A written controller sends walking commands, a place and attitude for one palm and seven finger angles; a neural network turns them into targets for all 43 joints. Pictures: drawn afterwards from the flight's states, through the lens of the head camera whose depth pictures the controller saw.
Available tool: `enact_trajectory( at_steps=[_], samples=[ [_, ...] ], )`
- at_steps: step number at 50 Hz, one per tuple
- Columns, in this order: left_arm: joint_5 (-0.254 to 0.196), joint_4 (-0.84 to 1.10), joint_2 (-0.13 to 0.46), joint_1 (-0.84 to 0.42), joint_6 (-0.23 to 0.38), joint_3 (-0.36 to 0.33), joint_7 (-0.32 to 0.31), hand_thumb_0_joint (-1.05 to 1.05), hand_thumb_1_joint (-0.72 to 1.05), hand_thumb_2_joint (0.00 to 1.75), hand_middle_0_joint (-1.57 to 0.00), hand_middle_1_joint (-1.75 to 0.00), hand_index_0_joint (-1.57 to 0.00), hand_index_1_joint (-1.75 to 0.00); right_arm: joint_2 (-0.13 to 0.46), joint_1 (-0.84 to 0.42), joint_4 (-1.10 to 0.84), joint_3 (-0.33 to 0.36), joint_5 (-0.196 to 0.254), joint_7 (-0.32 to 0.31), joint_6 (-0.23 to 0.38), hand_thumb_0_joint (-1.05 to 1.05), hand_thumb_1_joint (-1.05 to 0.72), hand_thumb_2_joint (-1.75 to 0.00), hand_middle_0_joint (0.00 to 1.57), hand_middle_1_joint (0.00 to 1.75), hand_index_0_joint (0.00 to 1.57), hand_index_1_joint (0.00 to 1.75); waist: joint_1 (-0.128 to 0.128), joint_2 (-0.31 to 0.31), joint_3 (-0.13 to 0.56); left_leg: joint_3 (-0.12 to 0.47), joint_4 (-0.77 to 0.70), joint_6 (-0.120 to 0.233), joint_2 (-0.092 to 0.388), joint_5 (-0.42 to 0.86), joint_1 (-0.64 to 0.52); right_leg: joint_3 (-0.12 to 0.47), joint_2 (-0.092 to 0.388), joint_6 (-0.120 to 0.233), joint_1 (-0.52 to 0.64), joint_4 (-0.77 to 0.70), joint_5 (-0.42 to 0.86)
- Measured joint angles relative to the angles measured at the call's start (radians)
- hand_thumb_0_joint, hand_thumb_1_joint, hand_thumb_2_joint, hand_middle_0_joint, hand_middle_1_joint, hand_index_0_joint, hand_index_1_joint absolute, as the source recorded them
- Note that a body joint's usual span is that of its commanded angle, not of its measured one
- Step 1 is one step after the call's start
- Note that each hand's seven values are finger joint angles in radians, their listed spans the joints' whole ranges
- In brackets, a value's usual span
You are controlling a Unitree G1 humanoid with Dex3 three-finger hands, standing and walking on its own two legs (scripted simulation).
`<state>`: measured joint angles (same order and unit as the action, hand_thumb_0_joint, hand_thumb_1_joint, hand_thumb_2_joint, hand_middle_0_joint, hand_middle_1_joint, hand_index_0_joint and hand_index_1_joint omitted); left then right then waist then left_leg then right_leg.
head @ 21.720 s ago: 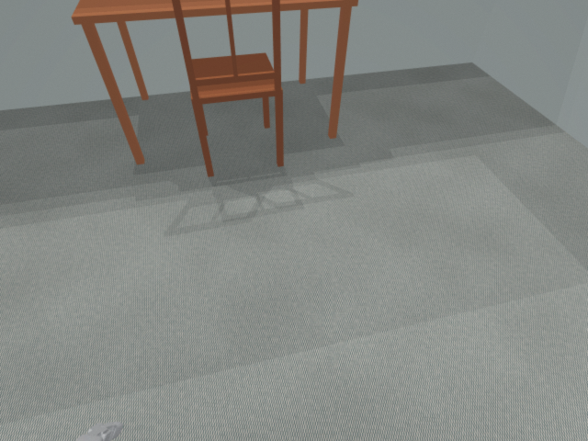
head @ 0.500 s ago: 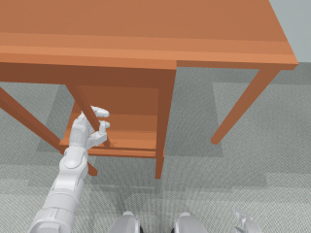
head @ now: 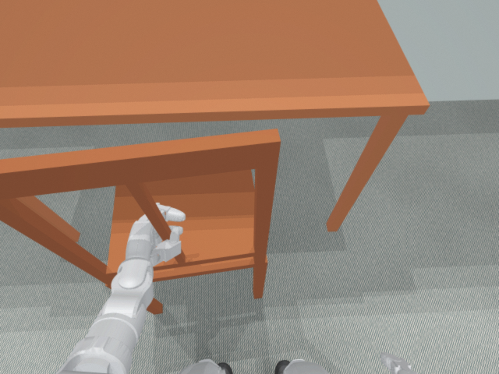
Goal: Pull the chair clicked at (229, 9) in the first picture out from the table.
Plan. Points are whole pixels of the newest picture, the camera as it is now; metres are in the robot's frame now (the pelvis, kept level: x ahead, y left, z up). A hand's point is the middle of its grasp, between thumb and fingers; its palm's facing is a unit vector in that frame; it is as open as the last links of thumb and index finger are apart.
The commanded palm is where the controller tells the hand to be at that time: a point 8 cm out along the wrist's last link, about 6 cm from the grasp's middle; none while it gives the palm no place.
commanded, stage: step backward, pulling the chair out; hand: left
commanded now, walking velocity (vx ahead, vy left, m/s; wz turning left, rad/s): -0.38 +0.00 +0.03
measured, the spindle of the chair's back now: (163, 229) +0.36 +0.16 -0.06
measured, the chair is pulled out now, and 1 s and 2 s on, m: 0.09 0.22 0.45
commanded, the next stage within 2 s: none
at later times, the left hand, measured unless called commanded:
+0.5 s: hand (179, 288) +0.26 +0.12 -0.06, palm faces -0.05 -0.99 -0.16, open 4.9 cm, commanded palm +0.25 +0.17 -0.06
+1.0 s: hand (182, 318) +0.21 +0.11 -0.06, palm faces +0.00 -0.98 -0.20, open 5.0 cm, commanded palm +0.19 +0.17 -0.06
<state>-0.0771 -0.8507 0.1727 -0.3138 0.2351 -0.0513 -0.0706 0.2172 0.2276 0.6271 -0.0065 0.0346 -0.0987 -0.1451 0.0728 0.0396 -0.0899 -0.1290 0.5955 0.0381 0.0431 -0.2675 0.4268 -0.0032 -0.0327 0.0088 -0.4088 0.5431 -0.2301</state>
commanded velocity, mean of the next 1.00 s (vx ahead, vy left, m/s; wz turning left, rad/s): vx -0.38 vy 0.02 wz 0.05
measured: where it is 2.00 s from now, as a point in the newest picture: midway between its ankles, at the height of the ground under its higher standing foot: outside the picture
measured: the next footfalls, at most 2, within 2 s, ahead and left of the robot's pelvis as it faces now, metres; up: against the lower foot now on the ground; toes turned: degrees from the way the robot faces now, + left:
right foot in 0.68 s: -0.07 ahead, -0.16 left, +0.00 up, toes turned -5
left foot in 0.98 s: -0.06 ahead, +0.11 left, +0.00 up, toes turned -3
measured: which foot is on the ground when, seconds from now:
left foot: down 0.00-0.80, up 0.82-0.96, down 0.98-1.00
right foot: down 0.00-0.46, up 0.48-0.66, down 0.68-1.00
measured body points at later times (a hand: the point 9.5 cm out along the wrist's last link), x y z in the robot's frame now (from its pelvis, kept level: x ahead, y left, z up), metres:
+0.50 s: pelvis -0.07 +0.01 +0.00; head -0.02 +0.01 +0.45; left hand +0.26 +0.17 -0.05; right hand +0.02 -0.26 -0.12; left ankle +0.02 +0.09 -0.73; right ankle +0.01 -0.12 -0.72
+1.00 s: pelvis -0.12 -0.01 +0.00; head -0.06 -0.03 +0.44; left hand +0.21 +0.16 -0.05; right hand -0.04 -0.32 -0.12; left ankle -0.10 +0.12 -0.73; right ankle -0.09 -0.16 -0.73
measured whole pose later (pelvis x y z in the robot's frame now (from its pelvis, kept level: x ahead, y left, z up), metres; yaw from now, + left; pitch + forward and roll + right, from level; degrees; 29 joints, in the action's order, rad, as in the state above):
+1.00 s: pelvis -0.12 -0.01 +0.00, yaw -2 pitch +2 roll +0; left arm -0.03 -0.88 0.15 -0.31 0.21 -0.04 -0.11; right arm 0.33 0.20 0.77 0.03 0.02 -0.13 -0.02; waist 0.06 0.03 -0.09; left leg 0.03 0.58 -0.02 0.00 -0.26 0.35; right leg -0.04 0.07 -0.04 -0.38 0.60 -0.26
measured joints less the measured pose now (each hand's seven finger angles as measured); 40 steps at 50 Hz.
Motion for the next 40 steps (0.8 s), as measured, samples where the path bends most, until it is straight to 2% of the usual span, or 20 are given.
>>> enact_trajectory(
  at_steps=[5,11,16,20,22,25,29,34,37,40],
  samples=[
    [0.004,-0.049,-0.009,-0.018,0.002,0.020,-0.010,0.02,0.76,0.81,-0.30,-1.12,-0.50,-1.45,0.002,-0.010,0.025,-0.001,0.005,-0.014,0.016,0.01,-0.90,-0.90,0.20,0.30,0.20,0.30,-0.006,-0.004,0.004,0.004,-0.027,-0.004,-0.002,0.038,-0.005,-0.005,0.002,0.006,-0.002,-0.009,0.025],
    [0.001,-0.103,-0.021,-0.039,-0.001,0.037,-0.024,0.02,0.76,0.81,-0.29,-1.13,-0.50,-1.45,0.031,-0.020,0.046,0.012,0.015,-0.024,0.043,0.01,-0.90,-0.90,0.20,0.30,0.20,0.30,-0.003,-0.001,0.009,0.011,-0.035,-0.008,-0.002,0.072,0.001,-0.013,0.001,0.010,-0.003,-0.020,0.057],
    [0.008,-0.129,-0.041,-0.040,0.004,0.059,-0.037,0.02,0.76,0.80,-0.28,-1.13,-0.50,-1.45,0.066,-0.008,0.066,0.028,0.023,-0.025,0.068,0.01,-0.91,-0.90,0.20,0.30,0.20,0.30,0.002,-0.002,0.014,0.019,-0.034,-0.021,-0.018,0.036,0.004,-0.013,0.013,0.001,0.008,-0.054,0.092],
    [0.026,-0.131,-0.048,-0.037,0.010,0.090,-0.039,0.02,0.75,0.80,-0.28,-1.14,-0.50,-1.45,0.081,0.018,0.075,0.028,0.023,-0.031,0.090,0.01,-0.91,-0.90,0.20,0.30,0.20,0.30,0.000,-0.003,0.017,0.013,-0.065,0.011,-0.024,0.128,-0.002,-0.012,0.020,-0.014,0.009,-0.060,0.108],
    [0.028,-0.130,-0.042,-0.040,0.006,0.106,-0.037,0.01,0.75,0.81,-0.28,-1.15,-0.50,-1.45,0.073,0.024,0.079,0.023,0.023,-0.032,0.093,0.01,-0.91,-0.90,0.20,0.30,0.20,0.30,-0.008,-0.014,0.016,0.002,-0.062,0.031,-0.028,0.128,-0.005,-0.006,0.027,-0.016,-0.008,-0.020,0.058],
    [0.021,-0.123,-0.036,-0.046,-0.009,0.112,-0.035,0.01,0.75,0.81,-0.27,-1.16,-0.50,-1.45,0.050,0.027,0.073,0.011,0.013,-0.031,0.098,0.01,-0.91,-0.90,0.20,0.30,0.20,0.30,-0.015,-0.018,0.010,-0.008,-0.061,0.042,-0.026,0.124,-0.003,0.003,0.029,-0.004,-0.042,0.095,-0.093],
    [0.016,-0.120,-0.030,-0.064,-0.022,0.098,-0.038,0.02,0.75,0.82,-0.28,-1.16,-0.50,-1.45,0.006,0.015,0.076,-0.012,-0.009,-0.020,0.115,0.01,-0.91,-0.90,0.20,0.30,0.20,0.30,-0.030,-0.009,-0.011,-0.010,-0.049,0.038,-0.004,0.132,0.005,0.006,0.034,0.000,-0.015,0.182,-0.179],
    [0.018,-0.106,0.001,-0.084,-0.021,0.062,-0.039,0.02,0.73,0.83,-0.30,-1.17,-0.50,-1.45,-0.040,-0.012,0.078,-0.037,-0.027,0.001,0.147,0.01,-0.90,-0.90,0.20,0.30,0.20,0.30,-0.056,-0.003,-0.027,-0.023,-0.007,0.018,0.043,0.133,0.054,-0.001,0.053,-0.010,0.075,0.100,-0.175],
    [0.010,-0.094,0.010,-0.094,-0.021,0.017,-0.036,0.02,0.72,0.84,-0.32,-1.16,-0.50,-1.45,-0.036,-0.040,0.078,-0.032,-0.032,0.013,0.160,0.01,-0.90,-0.90,0.21,0.30,0.21,0.30,-0.048,0.042,-0.072,-0.006,0.009,0.001,0.086,0.145,0.069,-0.046,0.033,-0.027,0.088,0.043,-0.034],
    [0.008,-0.065,0.007,-0.066,-0.023,-0.015,-0.034,0.02,0.72,0.83,-0.33,-1.15,-0.50,-1.45,-0.019,-0.038,0.082,-0.018,-0.023,0.015,0.155,0.01,-0.90,-0.90,0.21,0.30,0.21,0.30,-0.033,0.064,-0.087,0.022,0.010,-0.021,0.100,0.149,0.076,-0.066,0.013,-0.025,0.095,0.026,-0.023]
  ],
)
